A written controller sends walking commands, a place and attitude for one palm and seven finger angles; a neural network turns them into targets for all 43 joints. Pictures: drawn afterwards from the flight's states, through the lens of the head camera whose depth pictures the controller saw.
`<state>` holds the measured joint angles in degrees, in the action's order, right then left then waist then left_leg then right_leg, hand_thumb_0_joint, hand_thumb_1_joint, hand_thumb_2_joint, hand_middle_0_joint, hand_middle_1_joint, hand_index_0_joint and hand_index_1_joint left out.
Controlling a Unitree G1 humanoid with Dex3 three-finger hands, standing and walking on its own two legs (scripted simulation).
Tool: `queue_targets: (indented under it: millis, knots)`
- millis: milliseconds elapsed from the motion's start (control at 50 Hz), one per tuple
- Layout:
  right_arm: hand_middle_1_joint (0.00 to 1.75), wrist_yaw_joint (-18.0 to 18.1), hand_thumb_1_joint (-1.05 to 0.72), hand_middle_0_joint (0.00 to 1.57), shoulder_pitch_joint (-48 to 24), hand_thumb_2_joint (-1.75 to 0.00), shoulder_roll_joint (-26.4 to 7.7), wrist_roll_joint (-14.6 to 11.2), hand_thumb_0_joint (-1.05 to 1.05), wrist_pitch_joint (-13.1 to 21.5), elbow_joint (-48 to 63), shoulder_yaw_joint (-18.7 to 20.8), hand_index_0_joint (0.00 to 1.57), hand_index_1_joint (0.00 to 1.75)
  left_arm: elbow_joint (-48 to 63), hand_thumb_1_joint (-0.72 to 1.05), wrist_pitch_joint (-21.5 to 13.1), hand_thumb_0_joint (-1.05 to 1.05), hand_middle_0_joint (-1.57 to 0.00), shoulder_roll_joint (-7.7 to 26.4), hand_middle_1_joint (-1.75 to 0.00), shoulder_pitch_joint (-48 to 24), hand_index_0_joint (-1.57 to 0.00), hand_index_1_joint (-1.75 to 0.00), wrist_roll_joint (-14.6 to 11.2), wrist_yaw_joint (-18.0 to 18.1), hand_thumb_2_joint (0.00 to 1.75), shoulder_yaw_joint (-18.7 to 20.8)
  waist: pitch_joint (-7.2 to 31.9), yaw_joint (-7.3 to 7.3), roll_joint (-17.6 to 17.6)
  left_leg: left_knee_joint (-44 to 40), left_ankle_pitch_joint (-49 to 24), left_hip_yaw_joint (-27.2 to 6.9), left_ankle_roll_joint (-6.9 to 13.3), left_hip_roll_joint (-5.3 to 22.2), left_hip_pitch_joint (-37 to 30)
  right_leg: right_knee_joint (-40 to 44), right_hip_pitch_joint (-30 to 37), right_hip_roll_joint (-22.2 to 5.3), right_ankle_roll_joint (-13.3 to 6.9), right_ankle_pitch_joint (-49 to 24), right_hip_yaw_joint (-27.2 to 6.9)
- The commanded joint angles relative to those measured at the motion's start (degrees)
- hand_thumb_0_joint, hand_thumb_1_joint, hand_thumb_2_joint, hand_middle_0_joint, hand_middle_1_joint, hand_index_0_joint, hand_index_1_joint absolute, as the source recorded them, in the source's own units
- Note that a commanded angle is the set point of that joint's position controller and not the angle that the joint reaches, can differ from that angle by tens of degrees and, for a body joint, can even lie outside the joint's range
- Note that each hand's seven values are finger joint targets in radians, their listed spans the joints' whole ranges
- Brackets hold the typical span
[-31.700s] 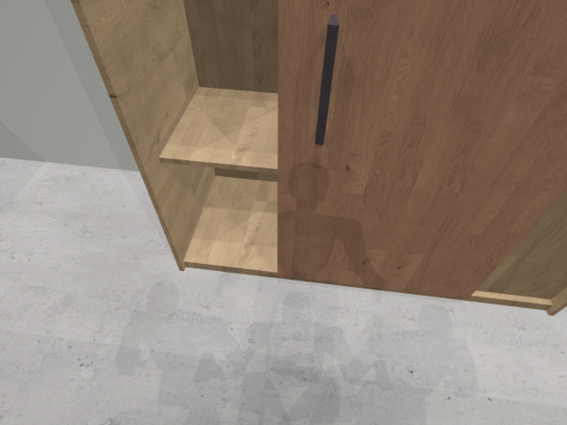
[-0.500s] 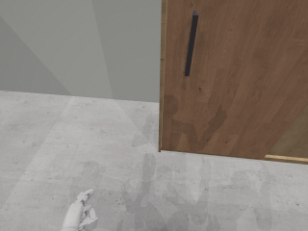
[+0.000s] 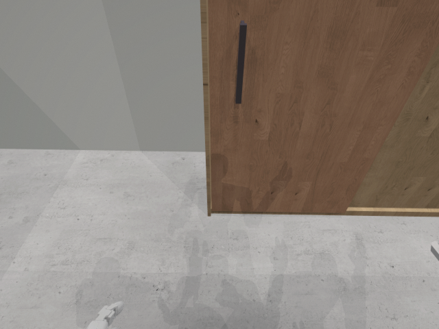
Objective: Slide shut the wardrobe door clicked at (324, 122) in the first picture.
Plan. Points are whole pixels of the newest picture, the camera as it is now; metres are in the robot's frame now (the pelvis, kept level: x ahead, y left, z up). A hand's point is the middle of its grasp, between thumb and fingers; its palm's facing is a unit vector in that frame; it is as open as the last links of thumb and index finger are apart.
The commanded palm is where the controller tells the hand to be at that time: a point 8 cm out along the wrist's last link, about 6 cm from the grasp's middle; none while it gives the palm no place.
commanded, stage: stop stepping back and stand still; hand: right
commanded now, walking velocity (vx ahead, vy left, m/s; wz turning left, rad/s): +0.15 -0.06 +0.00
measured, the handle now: (240, 64) +0.87 -0.04 +0.13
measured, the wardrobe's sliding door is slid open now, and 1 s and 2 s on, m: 0.00 0.00 0.00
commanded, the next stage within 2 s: let the arm hang, fingers relaxed in 0.16 s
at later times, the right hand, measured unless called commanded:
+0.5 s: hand out of the picture +0.14 -0.22 -0.13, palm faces +0.04 +0.97 -0.23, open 7.4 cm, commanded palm none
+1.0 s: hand out of the picture +0.06 -0.31 -0.14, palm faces +0.00 +0.94 -0.34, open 7.4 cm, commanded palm none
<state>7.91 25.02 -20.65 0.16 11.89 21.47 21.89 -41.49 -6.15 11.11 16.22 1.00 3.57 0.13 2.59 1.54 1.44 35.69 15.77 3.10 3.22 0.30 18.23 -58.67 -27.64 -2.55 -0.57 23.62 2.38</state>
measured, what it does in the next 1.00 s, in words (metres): shifts its weight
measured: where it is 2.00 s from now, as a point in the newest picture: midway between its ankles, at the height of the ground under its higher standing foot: outside the picture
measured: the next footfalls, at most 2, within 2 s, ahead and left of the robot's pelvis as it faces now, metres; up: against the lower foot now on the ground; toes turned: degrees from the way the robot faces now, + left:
none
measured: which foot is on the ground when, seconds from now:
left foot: down 0.00-1.00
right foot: down 0.00-1.00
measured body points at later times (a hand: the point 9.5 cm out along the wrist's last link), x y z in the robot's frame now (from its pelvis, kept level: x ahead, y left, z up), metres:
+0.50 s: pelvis +0.01 -0.03 -0.01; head +0.00 -0.03 +0.44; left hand +0.10 +0.22 -0.14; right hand +0.14 -0.28 -0.12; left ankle +0.04 +0.08 -0.73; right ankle +0.05 -0.15 -0.73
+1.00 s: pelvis +0.02 -0.06 +0.02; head +0.04 -0.05 +0.47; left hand +0.07 +0.21 -0.13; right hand +0.06 -0.36 -0.12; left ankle +0.04 +0.08 -0.73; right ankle +0.05 -0.15 -0.73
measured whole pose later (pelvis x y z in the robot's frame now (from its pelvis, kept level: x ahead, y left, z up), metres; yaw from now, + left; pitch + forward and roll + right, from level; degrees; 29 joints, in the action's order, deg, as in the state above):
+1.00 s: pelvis +0.02 -0.06 +0.02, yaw -1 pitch -1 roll +0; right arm 0.2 10.2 -17.9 0.9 0.1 -64.1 1.5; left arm -62.2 0.8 15.6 10.0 1.1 -0.2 1.4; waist -2.8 -0.2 -1.5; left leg 23.2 10.7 3.8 -1.7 3.6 11.3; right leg -24.0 -12.4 -1.2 -2.1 10.7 7.4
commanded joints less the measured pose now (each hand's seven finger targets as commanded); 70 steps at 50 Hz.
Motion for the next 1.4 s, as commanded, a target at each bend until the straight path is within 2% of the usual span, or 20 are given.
queue_targets:
  millis: [0,40,60,80,100,120,200,220,240,260,300,360,400,440,460,500,580,700,880,1380]
  knots:
    - [0.30,1.7,-0.90,0.20,-5.3,-0.90,-15.1,-0.1,0.00,4.0,18.0,8.2,0.20,0.30,11.0,0.90,-4.9,0.00,-0.20,6.2,-0.30,-7.9,-0.20,-0.30,0.1,2.1,0.90,2.1,-1.5,-1.46,6.2,-20.1,23.9,-15.9,5.7,14.3,11.2,16.0,13.1,-1.2,-0.9,-0.7,2.0]
    - [0.30,2.2,-0.90,0.20,-5.6,-0.90,-14.7,-0.2,0.00,4.1,19.5,8.3,0.20,0.30,10.6,0.90,-5.8,0.00,-0.20,6.3,-0.30,-6.4,-0.20,-0.30,0.5,2.7,0.90,1.7,-0.2,-2.24,-0.3,-14.0,23.0,-12.6,3.8,10.6,10.5,27.3,19.6,1.1,-1.3,-0.7,4.0]
    - [0.30,2.4,-0.90,0.20,-6.7,-0.90,-14.1,-0.4,0.00,4.5,20.6,8.1,0.20,0.30,10.9,0.90,-6.3,0.00,-0.20,7.5,-0.30,-5.6,-0.20,-0.30,0.5,2.9,0.90,1.9,-0.1,-2.70,-8.1,-4.9,21.1,-10.5,1.9,7.3,11.3,34.6,20.3,-1.9,-3.1,5.5,-2.8]
    - [0.30,2.6,-0.90,0.20,-5.3,-0.90,-12.7,-0.6,0.00,4.9,21.1,7.7,0.20,0.30,11.9,0.90,-6.5,0.00,-0.20,8.7,-0.30,-6.4,-0.20,-0.30,0.4,3.0,0.90,2.3,-1.5,-2.39,-20.5,7.0,16.7,-5.1,-1.3,1.3,16.0,42.1,21.5,-11.1,-6.4,12.7,-16.1]
    - [0.30,3.1,-0.90,0.20,-7.2,-0.90,-12.9,0.1,0.00,5.1,21.4,7.9,0.20,0.30,12.1,0.90,-6.4,0.00,-0.20,8.1,-0.30,-6.8,-0.20,-0.30,0.1,2.8,0.90,1.7,-3.3,-2.70,-24.7,18.1,15.7,-0.1,-3.2,-1.0,14.2,48.8,14.9,-18.5,-10.0,16.3,-24.3]
    - [0.30,3.3,-0.90,0.20,-7.5,-0.90,-15.3,0.9,0.00,5.0,19.4,10.8,0.20,0.30,12.1,0.90,-6.5,0.00,-0.20,7.4,-0.30,-7.3,-0.20,-0.30,0.2,2.6,0.90,2.3,-2.4,-1.14,-16.6,20.3,13.4,-1.2,-3.6,0.6,11.3,47.9,12.7,-17.4,-10.2,7.5,-19.5]
    - [0.30,2.2,-0.90,0.20,-1.7,-0.90,-12.3,0.4,0.00,3.0,12.9,9.1,0.20,0.30,12.5,0.90,-5.9,0.00,-0.20,7.7,-0.30,-6.5,-0.20,-0.30,-0.7,1.0,0.90,2.3,-3.6,-0.49,-10.6,-2.6,4.6,1.4,-3.8,0.6,-8.1,36.1,0.5,-10.0,-5.0,4.9,-5.9]
    - [0.30,2.0,-0.90,0.20,-0.4,-0.90,-12.5,0.4,0.00,2.8,11.9,8.8,0.20,0.30,13.0,0.90,-5.4,0.00,-0.20,7.5,-0.30,-6.9,-0.20,-0.30,-0.9,0.8,0.90,2.4,-3.6,-0.48,-3.7,-9.9,5.1,-4.1,-2.0,2.6,-9.8,27.2,-1.8,-5.3,-2.8,4.4,-1.1]
    - [0.30,-6.0,-0.90,0.20,3.0,-0.90,-2.8,3.2,0.00,-7.9,-29.5,-13.8,0.20,0.30,3.3,0.90,-3.1,0.00,-0.20,13.4,-0.30,-8.8,-0.20,-0.30,-0.4,-3.3,0.90,4.6,-0.5,-1.38,7.2,-8.1,-29.5,-17.0,1.9,17.6,-9.3,9.5,-7.4,-0.4,1.3,-4.5,2.7]
    - [0.30,-7.3,-0.90,0.20,1.2,-0.90,-1.9,2.9,0.00,-11.2,-32.2,-13.8,0.20,0.30,4.6,0.90,-0.1,0.00,-0.20,7.3,-0.30,-7.0,-0.20,-0.30,-0.6,-3.8,0.90,3.7,2.7,-1.69,9.5,-10.3,-33.5,-19.1,4.5,22.0,-6.3,7.7,-4.1,-2.4,2.3,11.2,-1.8]
    - [0.30,-7.8,-0.90,0.20,-5.0,-0.90,-1.6,2.4,0.00,-11.6,-33.6,-13.7,0.20,0.30,2.6,0.90,2.3,0.00,-0.20,7.0,-0.30,-2.3,-0.20,-0.30,-0.8,-3.7,0.90,2.9,2.4,-3.10,11.4,-11.6,-15.6,-15.5,5.3,19.1,-2.6,7.1,-0.9,-2.0,2.2,9.0,-1.4]
    - [0.30,-6.7,-0.90,0.20,-10.1,-0.90,-0.5,2.0,0.00,-12.0,-41.4,-15.6,0.20,0.30,1.5,0.90,5.3,0.00,-0.20,7.8,-0.30,0.7,-0.20,-0.30,0.9,-4.5,0.90,2.7,-1.8,-4.20,17.7,-5.7,-27.0,-6.7,3.8,13.7,-3.3,16.4,3.0,0.0,0.9,-2.3,0.8]
    - [0.30,-6.8,-0.90,0.20,-11.7,-0.90,-2.1,1.5,0.00,-12.3,-47.1,-16.7,0.20,0.30,-0.2,0.90,6.3,0.00,-0.20,9.3,-0.30,0.4,-0.20,-0.30,1.1,-4.7,0.90,3.0,-3.1,-4.30,10.2,-3.9,-17.6,-3.9,-0.4,10.7,1.6,26.2,11.7,-1.0,-0.2,-18.7,-1.3]
    - [0.30,-7.2,-0.90,0.20,-11.0,-0.90,-0.8,1.1,0.00,-12.9,-52.3,-17.8,0.20,0.30,-1.1,0.90,6.1,0.00,-0.20,13.4,-0.30,-4.7,-0.20,-0.30,1.8,-4.3,0.90,2.8,-5.9,-1.55,-7.5,-3.3,1.3,-1.6,-4.2,4.4,1.5,34.9,7.1,-8.5,-3.6,-17.7,-10.2]
    - [0.30,-7.2,-0.90,0.20,-10.3,-0.90,-1.3,1.4,0.00,-12.9,-55.1,-18.0,0.20,0.30,-1.8,0.90,6.5,0.00,-0.20,13.6,-0.30,-6.9,-0.20,-0.30,1.9,-4.3,0.90,2.6,-5.6,-0.50,-7.2,-6.8,6.8,-2.2,-3.9,3.9,-3.9,37.4,2.3,-8.5,-3.5,-4.7,-9.3]
    - [0.30,-7.3,-0.90,0.20,-11.1,-0.90,-1.9,1.3,0.00,-12.8,-61.2,-18.2,0.20,0.30,-4.3,0.90,6.7,0.00,-0.20,11.0,-0.30,-6.3,-0.20,-0.30,1.5,-4.3,0.90,2.1,-7.1,-1.30,-8.1,-9.5,8.4,-3.4,-2.8,4.8,-3.5,38.9,1.8,-4.8,-1.3,3.0,-6.3]
    - [0.30,-7.2,-0.90,0.20,-8.5,-0.90,-0.1,1.1,0.00,-11.4,-69.2,-17.7,0.20,0.30,-8.5,0.90,6.4,0.00,-0.20,9.8,-0.30,-3.1,-0.20,-0.30,1.2,-3.3,0.90,2.3,-0.2,-1.86,-11.4,-13.5,1.9,-4.5,-1.4,5.5,-5.0,36.9,11.3,-4.2,-1.2,-2.8,-3.7]
    - [0.30,-7.2,-0.90,0.20,-10.8,-0.90,-2.2,0.9,0.00,-10.7,-76.7,-18.5,0.20,0.30,-13.3,0.90,6.0,0.00,-0.20,11.4,-0.30,-1.2,-0.20,-0.30,0.3,-2.7,0.90,3.1,-0.7,-2.50,-2.9,-16.1,-3.4,-3.8,-1.2,6.4,-5.9,37.8,14.8,-5.3,-1.3,-9.0,-3.3]
    - [0.30,-7.2,-0.90,0.20,-13.7,-0.90,-5.7,0.9,0.00,-10.7,-82.2,-18.8,0.20,0.30,-17.6,0.90,5.8,0.00,-0.20,15.0,-0.30,-4.3,-0.20,-0.30,0.2,-2.9,0.90,3.4,-3.7,-2.16,-0.6,-17.2,-2.0,-3.5,-1.6,6.6,-5.1,41.6,16.3,-5.8,-1.7,-8.1,-3.9]
    - [0.30,-7.4,-0.90,0.20,-21.7,-0.90,-9.8,0.8,0.00,-9.6,-81.6,-19.1,0.20,0.30,-19.6,0.90,4.9,0.00,-0.20,19.3,-0.30,-13.5,-0.20,-0.30,0.0,-3.6,0.90,2.5,1.0,-2.27,-1.8,-19.1,-13.1,-4.6,-2.4,8.1,-10.5,42.7,22.7,-6.2,-0.9,-22.5,-2.8]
